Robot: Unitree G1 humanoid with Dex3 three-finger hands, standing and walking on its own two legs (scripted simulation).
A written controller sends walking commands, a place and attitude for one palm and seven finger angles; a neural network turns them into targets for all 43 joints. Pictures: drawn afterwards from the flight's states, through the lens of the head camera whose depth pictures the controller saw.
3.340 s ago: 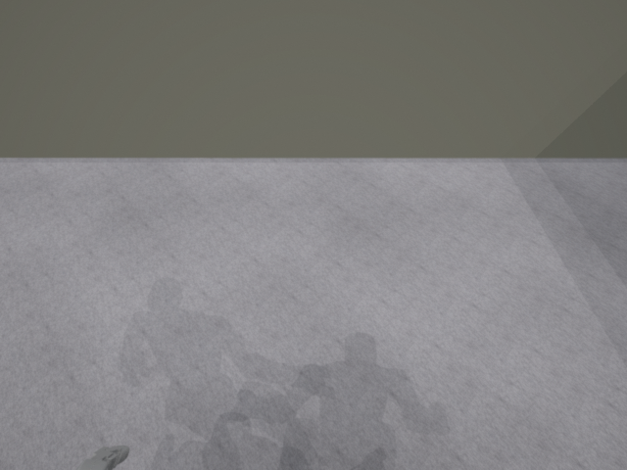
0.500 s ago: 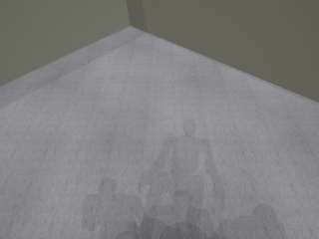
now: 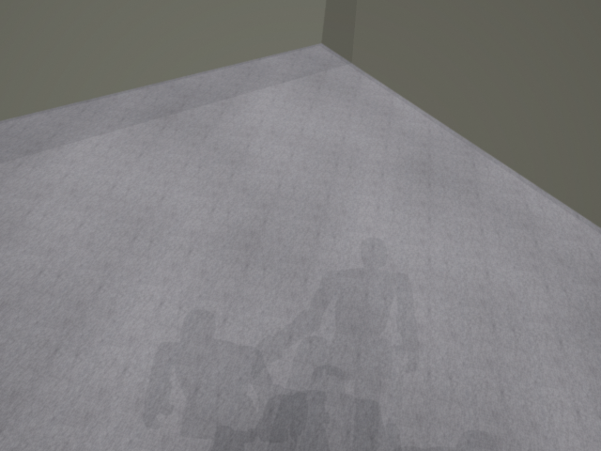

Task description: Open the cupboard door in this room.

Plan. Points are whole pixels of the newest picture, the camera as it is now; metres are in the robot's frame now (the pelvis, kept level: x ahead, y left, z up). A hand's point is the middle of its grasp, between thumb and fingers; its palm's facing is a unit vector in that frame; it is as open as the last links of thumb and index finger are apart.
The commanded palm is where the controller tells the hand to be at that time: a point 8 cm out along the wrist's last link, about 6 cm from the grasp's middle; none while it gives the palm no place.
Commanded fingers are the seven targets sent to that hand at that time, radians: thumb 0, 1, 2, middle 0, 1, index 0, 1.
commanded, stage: turn or walk to find it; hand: left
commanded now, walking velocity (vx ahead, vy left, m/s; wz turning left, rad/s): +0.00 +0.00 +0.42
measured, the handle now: out of the picture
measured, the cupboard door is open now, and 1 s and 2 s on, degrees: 0 0 0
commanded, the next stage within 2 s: none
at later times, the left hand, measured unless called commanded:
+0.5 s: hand out of the picture +0.01 +0.15 -0.16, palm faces +0.23 -0.94 -0.25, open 7.3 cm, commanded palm none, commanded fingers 0.00 0.90 0.90 -0.20 -0.30 -0.20 -0.30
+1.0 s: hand out of the picture -0.10 +0.23 -0.17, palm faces +0.44 -0.87 -0.24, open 7.3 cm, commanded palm none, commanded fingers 0.00 0.90 0.90 -0.20 -0.30 -0.20 -0.30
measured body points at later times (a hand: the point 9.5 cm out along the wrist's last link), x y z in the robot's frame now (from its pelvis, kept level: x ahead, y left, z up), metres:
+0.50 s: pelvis -0.03 -0.05 +0.00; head -0.01 -0.07 +0.45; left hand -0.01 +0.19 -0.14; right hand +0.04 -0.31 -0.16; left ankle -0.08 +0.10 -0.66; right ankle -0.02 -0.15 -0.74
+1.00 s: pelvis -0.07 +0.01 +0.00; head -0.07 +0.03 +0.45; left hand -0.13 +0.27 -0.15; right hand +0.11 -0.18 -0.13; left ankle -0.08 +0.09 -0.74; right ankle -0.03 -0.15 -0.66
